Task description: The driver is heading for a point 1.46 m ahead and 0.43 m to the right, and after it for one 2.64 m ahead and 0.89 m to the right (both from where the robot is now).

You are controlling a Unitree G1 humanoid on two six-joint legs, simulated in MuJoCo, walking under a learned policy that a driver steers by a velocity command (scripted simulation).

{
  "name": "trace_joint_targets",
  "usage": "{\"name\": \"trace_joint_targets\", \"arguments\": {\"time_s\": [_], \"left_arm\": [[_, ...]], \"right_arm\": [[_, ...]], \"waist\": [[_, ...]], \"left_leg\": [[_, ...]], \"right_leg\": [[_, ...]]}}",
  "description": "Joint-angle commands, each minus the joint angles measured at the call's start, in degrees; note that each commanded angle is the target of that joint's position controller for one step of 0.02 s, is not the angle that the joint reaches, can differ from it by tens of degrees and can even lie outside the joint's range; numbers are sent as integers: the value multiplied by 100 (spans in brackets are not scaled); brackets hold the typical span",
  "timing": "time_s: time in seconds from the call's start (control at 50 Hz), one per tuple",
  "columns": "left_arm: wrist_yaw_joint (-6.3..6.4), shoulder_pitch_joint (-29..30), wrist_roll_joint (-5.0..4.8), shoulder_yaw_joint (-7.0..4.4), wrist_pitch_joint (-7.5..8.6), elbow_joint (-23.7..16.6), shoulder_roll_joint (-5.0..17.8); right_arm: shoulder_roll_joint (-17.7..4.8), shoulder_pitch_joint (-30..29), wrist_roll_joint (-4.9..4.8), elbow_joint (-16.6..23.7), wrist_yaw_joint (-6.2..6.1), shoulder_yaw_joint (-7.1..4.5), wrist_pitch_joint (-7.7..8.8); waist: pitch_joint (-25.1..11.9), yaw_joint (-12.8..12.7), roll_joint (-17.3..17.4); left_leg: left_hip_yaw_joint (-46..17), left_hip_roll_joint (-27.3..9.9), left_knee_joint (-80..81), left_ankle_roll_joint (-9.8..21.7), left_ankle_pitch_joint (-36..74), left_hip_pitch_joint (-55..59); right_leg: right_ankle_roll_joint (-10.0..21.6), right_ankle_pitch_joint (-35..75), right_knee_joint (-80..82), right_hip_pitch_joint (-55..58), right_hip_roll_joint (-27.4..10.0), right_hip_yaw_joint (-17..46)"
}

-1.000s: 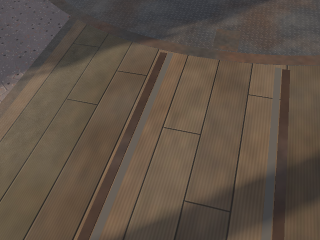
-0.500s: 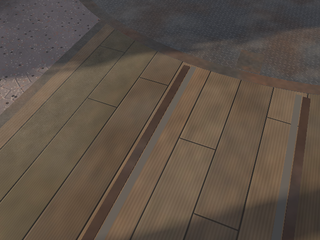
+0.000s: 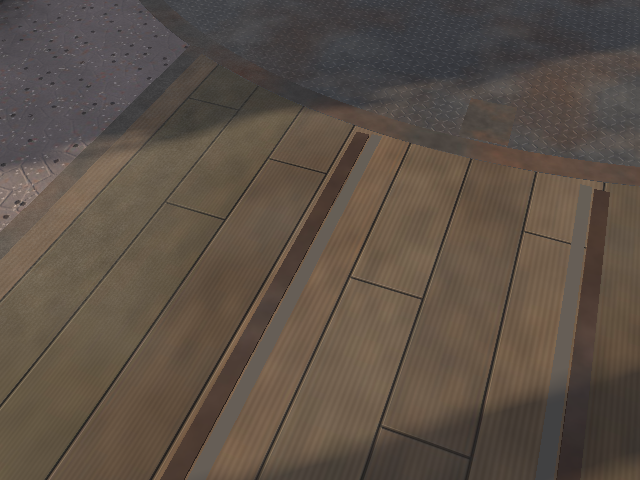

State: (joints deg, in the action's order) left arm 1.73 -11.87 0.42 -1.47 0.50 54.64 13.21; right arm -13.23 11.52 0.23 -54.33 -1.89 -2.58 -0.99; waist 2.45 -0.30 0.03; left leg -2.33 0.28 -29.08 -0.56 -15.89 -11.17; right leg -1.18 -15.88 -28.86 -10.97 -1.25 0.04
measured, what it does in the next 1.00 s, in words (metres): walks ahead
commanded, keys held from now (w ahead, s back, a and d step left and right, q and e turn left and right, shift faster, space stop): no key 0.46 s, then w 0.54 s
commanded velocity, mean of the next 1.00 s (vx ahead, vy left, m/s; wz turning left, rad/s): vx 0.16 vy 0.00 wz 0.00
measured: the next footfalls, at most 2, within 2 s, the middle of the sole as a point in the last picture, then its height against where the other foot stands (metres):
right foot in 1.14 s outside the picture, level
left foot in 1.68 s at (293, 396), level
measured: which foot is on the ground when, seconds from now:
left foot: down 0.00-1.00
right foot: down 0.00-0.76, up 0.78-1.00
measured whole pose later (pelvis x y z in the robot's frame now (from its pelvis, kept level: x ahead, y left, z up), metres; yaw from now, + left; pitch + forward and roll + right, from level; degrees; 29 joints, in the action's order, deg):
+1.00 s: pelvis +0.15 +0.01 +0.00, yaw +0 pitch +2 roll +0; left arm -2.1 -3.2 -1.5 -1.7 6.1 49.8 14.5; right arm -9.9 30.8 -0.3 -63.9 -1.0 -0.4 4.4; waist 0.3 4.4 -1.4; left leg -1.1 0.4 -12.0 0.8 -19.2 5.1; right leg 1.5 -8.0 -49.5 -39.1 -3.7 -2.9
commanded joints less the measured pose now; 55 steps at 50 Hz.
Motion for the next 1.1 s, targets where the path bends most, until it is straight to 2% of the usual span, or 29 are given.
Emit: {"name": "trace_joint_targets", "arguments": {"time_s": [0.02, 0.24, 0.46, 0.48, 0.52, 0.54, 0.58, 0.62, 0.64, 0.68, 0.7, 0.72, 0.74, 0.76, 0.78, 0.8, 0.82, 0.84, 0.86, 0.9, 0.94, 0.96, 0.98, 1.0, 1.02, 1.04, 1.06, 1.08, 1.1], "left_arm": [[25, -63, -7, -126, 44, -112, 640], [54, -188, -22, -86, 18, 248, 571], [68, -367, -31, -39, 5, 487, 484], [73, -481, -35, -27, -4, 559, 429], [108, -494, -103, -81, -30, 553, 573], [116, -474, -114, -93, -9, 506, 606], [86, -592, -156, -104, 115, 474, 603], [30, -886, -191, -148, 242, 521, 676], [1, -1034, -207, -182, 284, 545, 769], [-38, -1045, -226, -235, 325, 510, 934], [-52, -893, -228, -233, 329, 425, 927], [-68, -556, -238, -224, 333, 289, 932], [-83, -20, -261, -179, 358, 63, 786], [-107, 331, -247, -96, 461, -151, 445], [-118, 377, -188, -77, 617, -328, 366], [-153, 422, -229, -118, 701, -335, 521], [-211, 368, -321, -103, 743, -343, 457], [-252, 451, -345, -93, 762, -381, 424], [-276, 612, -309, -108, 767, -454, 437], [-346, 753, -242, -102, 722, -570, 321], [-419, 1049, -197, -10, 665, -758, 135], [-433, 1296, -166, 43, 639, -875, 45], [-429, 1483, -160, 56, 605, -973, 56], [-418, 1598, -175, 37, 567, -1049, 168], [-406, 1647, -205, 8, 534, -1104, 305], [-398, 1671, -225, -27, 518, -1144, 438], [-392, 1597, -226, -83, 520, -1155, 577], [-386, 1343, -220, -157, 524, -1110, 711], [-369, 707, -231, -264, 511, -934, 868]], "right_arm": [[-599, -8, -6, 92, -35, -104, 69], [-530, 125, -19, -384, -64, -43, 75], [-446, 259, -25, -662, -71, 23, 78], [-386, 370, -28, -732, -74, 40, 72], [-508, 419, -93, -736, -96, -6, 64], [-522, 384, -96, -688, -98, -12, 96], [-408, 381, -122, -623, -60, 10, 248], [-295, 329, -139, -564, 13, 26, 410], [-210, 269, -150, -510, 56, 42, 481], [-77, 290, -185, -455, 124, 71, 599], [-95, 384, -190, -479, 141, 67, 636], [-68, 754, -207, -600, 153, 67, 662], [-205, 1343, -206, -817, 158, 22, 692], [-672, 2106, -242, -1092, 150, -124, 716], [-1299, 2810, -231, -1217, 203, -294, 730], [-912, 2699, -85, -1143, 230, -167, 775], [-691, 2457, -22, -1055, 242, -102, 806], [-596, 2274, -24, -974, 260, -54, 804], [-490, 2157, -59, -946, 262, 4, 756], [-201, 2063, -58, -895, 200, 118, 633], [-289, 1624, -32, -665, 87, 147, 568], [-450, 1482, -34, -574, 36, 125, 573], [-664, 1537, -47, -549, 2, 79, 603], [-856, 1687, -84, -586, -9, 22, 635], [-922, 1748, -137, -622, -11, -14, 655], [-906, 1779, -178, -643, -9, -35, 658], [-903, 1782, -179, -648, -2, -53, 646], [-945, 1757, -139, -641, 8, -80, 609], [-966, 1711, -73, -623, 19, -99, 540]], "waist": [[-93, -15, 17], [-36, 3, -9], [10, 12, 6], [-123, 15, 1], [161, 24, -48], [429, 19, -73], [661, -16, -153], [582, -112, -346], [532, -148, -552], [513, -46, -955], [573, 59, -905], [627, 300, -880], [653, 603, -545], [569, 810, 584], [238, 993, 1824], [209, 837, 1206], [292, 637, 762], [294, 543, 530], [383, 478, 334], [402, 366, 447], [536, 250, 448], [562, 248, 480], [527, 264, 585], [525, 263, 687], [587, 208, 713], [620, 154, 691], [537, 56, 684], [280, -117, 738], [-177, -444, 798]], "left_leg": [[-139, -151, 495, 101, 874, -18], [-60, -124, 539, 87, 887, -18], [-1, -102, 568, 73, 839, -59], [73, -35, 576, 89, 261, -14], [167, 110, 411, 249, -1701, -417], [92, 70, 395, 341, -2279, -718], [-51, -55, 275, 453, -2292, -1024], [12, -40, -115, 450, -1855, -1262], [144, 32, -412, 430, -1566, -1386], [399, 98, -852, 476, -961, -1237], [389, 84, -682, 568, -931, -895], [338, 70, -210, 662, -888, -295], [1, -64, 291, 748, -817, 358], [-1230, -652, 870, 1027, -683, 1371], [-3075, -1780, 1447, 1563, 345, 2486], [-3503, -2108, 1405, 1714, 922, 2663], [-3137, -2079, 1289, 1654, 1300, 2735], [-2652, -1970, 1316, 1571, 1593, 2807], [-2185, -1888, 1446, 1435, 1916, 2733], [-1418, -1529, 1777, 1162, 2139, 2227], [-750, -1152, 2134, 1037, 1954, 1142], [-433, -951, 2294, 967, 1770, 516], [-335, -923, 2513, 964, 1680, 154], [-370, -1047, 2671, 998, 1626, 106], [-360, -1160, 2697, 989, 1653, 266], [-331, -1249, 2605, 944, 1884, 556], [-288, -1328, 2337, 869, 2566, 898], [-202, -1382, 1854, 776, 3640, 1210], [-52, -1325, 1017, 665, 4685, 1352]], "right_leg": [[82, 684, 524, -88, -112, 102], [97, 715, 567, -95, -53, 65], [116, 689, 585, -129, -19, 51], [134, 105, 600, -80, 44, -10], [323, -1826, 525, -419, 121, 13], [436, -2457, 580, -666, 33, 169], [641, -2701, 663, -765, -216, 570], [880, -2726, 831, -465, -545, 1109], [1040, -2850, 1056, -289, -795, 1533], [1329, -2922, 1536, -320, -1328, 2338], [1314, -2771, 1543, -608, -1318, 2318], [1194, -2476, 1322, -1047, -1153, 2034], [922, -1780, 743, -1521, -731, 1342], [484, -690, -880, -2444, 25, 193], [235, -786, -2673, -3548, 406, -309], [311, -1576, -3764, -4209, 251, 213], [444, -1389, -4389, -4606, 21, 398], [523, -1059, -4619, -4934, -159, 325], [549, -741, -4489, -5091, -335, 250], [465, -289, -3910, -4645, -507, 31], [280, 511, -2628, -3679, -413, -209], [217, 1025, -1861, -2904, -295, -311], [181, 1351, -1327, -2251, -155, -406], [185, 1493, -1090, -1887, -55, -443], [242, 1579, -836, -1789, -40, -366], [323, 1618, -569, -1774, -24, -306], [418, 1593, -384, -1657, 37, -288], [525, 1488, -365, -1335, 143, -326], [657, 1294, -478, -641, 291, -406]]}}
